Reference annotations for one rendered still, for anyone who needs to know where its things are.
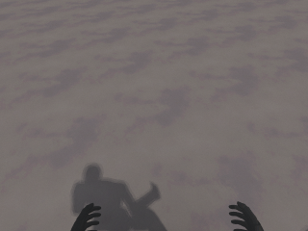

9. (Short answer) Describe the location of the robot right hand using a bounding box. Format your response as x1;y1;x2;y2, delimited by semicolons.
228;201;264;231

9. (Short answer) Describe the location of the robot left hand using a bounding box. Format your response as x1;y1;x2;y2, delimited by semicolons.
70;203;101;231

